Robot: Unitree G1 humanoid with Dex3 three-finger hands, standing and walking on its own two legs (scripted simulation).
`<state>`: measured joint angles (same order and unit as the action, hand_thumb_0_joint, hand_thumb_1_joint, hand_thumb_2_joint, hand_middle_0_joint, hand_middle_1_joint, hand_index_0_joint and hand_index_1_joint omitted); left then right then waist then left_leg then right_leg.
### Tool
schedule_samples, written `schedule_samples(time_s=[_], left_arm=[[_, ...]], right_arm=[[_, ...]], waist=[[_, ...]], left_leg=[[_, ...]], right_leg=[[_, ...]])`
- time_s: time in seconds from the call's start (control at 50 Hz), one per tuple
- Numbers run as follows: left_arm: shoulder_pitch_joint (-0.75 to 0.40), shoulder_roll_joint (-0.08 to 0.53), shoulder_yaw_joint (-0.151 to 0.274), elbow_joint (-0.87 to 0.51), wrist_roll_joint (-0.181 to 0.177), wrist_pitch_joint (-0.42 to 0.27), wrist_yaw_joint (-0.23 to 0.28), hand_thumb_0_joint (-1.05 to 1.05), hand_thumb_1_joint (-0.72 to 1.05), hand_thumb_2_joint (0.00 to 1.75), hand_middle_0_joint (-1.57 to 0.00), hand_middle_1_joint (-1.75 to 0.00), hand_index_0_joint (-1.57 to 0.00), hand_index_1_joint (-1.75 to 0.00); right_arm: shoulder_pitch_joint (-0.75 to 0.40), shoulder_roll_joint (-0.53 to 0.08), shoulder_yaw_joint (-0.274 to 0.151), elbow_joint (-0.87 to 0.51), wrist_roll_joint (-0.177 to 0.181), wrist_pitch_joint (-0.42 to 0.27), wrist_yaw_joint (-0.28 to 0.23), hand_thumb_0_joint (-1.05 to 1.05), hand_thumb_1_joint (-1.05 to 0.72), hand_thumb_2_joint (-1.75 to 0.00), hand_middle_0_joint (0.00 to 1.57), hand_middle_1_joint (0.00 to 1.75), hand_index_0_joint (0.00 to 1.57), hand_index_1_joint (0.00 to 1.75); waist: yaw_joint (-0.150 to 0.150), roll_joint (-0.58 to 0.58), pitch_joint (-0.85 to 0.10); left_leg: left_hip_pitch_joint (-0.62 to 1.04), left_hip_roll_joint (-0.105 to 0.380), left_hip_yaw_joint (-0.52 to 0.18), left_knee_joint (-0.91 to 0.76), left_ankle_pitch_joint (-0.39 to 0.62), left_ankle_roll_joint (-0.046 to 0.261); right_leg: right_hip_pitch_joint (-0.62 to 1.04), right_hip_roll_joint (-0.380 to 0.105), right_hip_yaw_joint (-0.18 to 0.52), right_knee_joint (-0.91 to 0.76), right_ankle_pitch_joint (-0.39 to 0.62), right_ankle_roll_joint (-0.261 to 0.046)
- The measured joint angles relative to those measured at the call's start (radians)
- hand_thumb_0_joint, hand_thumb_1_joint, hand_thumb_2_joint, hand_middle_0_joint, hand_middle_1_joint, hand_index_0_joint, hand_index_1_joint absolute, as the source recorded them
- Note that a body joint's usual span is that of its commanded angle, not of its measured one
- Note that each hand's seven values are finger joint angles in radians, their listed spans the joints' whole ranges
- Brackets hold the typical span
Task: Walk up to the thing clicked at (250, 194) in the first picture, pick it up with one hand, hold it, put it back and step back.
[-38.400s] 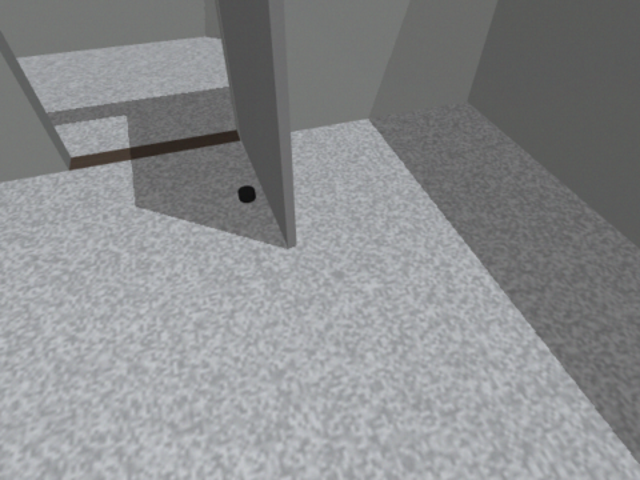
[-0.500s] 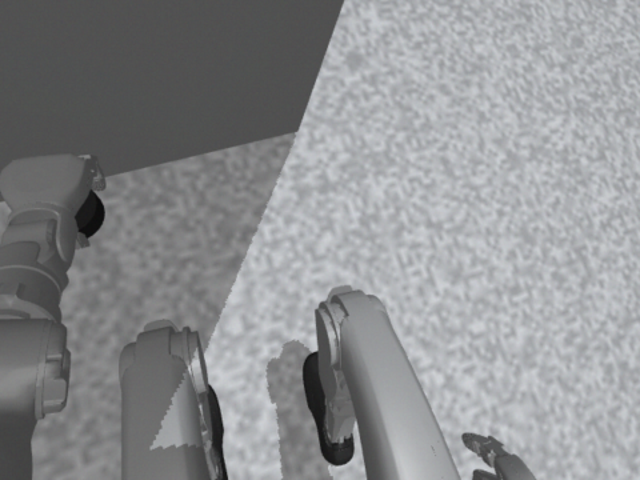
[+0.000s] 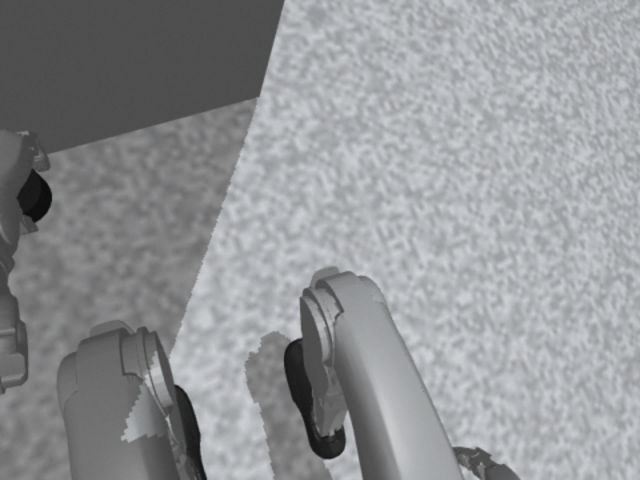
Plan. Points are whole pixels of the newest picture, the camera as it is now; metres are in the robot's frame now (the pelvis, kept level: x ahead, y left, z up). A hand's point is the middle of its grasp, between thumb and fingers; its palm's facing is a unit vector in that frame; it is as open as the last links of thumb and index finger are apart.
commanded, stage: crouch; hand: left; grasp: from above
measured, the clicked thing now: (9, 193) +0.51 +0.27 -0.20
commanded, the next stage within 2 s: lower in 0.10 s
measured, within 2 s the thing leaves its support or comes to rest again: rests again in 1.50 s
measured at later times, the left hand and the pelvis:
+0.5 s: hand (26, 200) +0.50 +0.26 -0.22, palm faces -0.46 -0.07 -0.89, open 9.4 cm; pelvis +0.00 +0.00 -0.03, yaw -2 degrees
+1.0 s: hand (45, 205) +0.51 +0.25 -0.27, palm faces -0.46 -0.10 -0.88, open 9.4 cm; pelvis +0.00 +0.01 -0.04, yaw -5 degrees
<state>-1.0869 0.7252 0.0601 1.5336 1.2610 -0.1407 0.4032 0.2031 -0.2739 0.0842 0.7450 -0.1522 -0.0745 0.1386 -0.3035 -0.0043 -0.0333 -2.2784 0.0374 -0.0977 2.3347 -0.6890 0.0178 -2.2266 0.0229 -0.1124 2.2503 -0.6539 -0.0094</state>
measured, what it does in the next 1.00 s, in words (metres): stands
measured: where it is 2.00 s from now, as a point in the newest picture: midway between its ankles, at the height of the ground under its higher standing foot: (255, 444)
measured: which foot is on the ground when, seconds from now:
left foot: down 0.00-1.00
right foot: down 0.00-1.00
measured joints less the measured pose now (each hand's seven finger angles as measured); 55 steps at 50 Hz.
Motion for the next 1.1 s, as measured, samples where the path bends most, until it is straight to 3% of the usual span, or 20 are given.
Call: schedule_samples(time_s=[0.38, 0.62, 0.9, 1.1], left_arm=[[-0.028, 0.05, -0.013, 0.028, -0.008, 0.006, -0.01, -0.01, 0.01, 0.52, -0.58, -0.65, -0.76, -0.65], [-0.033, 0.094, 0.024, 0.054, 0.026, -0.008, 0.041, 0.0, 0.01, 0.53, -0.57, -0.65, -0.74, -0.67], [-0.05, 0.165, 0.059, 0.115, 0.015, -0.002, 0.073, 0.0, 0.02, 0.54, -0.56, -0.66, -0.73, -0.68], [-0.05, 0.208, 0.067, 0.148, 0.037, -0.025, 0.111, -0.01, 0.02, 0.53, -0.56, -0.66, -0.73, -0.68]], right_arm=[[-0.019, -0.006, 0.043, -0.024, -0.003, -0.01, 0.013, 0.0, -0.92, -0.9, 0.2, 0.3, 0.2, 0.3], [-0.014, -0.02, 0.074, -0.044, -0.026, -0.034, 0.026, 0.0, -0.92, -0.9, 0.2, 0.3, 0.2, 0.3], [-0.019, -0.038, 0.119, -0.066, -0.049, -0.067, 0.052, 0.0, -0.91, -0.89, 0.2, 0.3, 0.2, 0.3], [-0.016, -0.052, 0.151, -0.074, -0.066, -0.091, 0.069, 0.0, -0.91, -0.89, 0.2, 0.3, 0.2, 0.3]], waist=[[-0.017, -0.018, 0.041], [-0.047, -0.043, 0.086], [-0.08, -0.061, 0.142], [-0.102, -0.091, 0.169]], left_leg=[[-0.055, -0.001, -0.026, 0.081, -0.006, 0.005], [-0.087, -0.004, -0.045, 0.133, -0.008, 0.004], [-0.095, 0.0, -0.074, 0.169, -0.019, 0.005], [-0.089, 0.0, -0.093, 0.185, -0.024, 0.003]], right_leg=[[-0.04, 0.002, -0.023, 0.06, 0.001, 0.006], [-0.063, 0.002, -0.04, 0.099, 0.003, 0.008], [-0.063, 0.012, -0.064, 0.113, 0.006, 0.013], [-0.051, 0.016, -0.08, 0.114, 0.008, 0.014]])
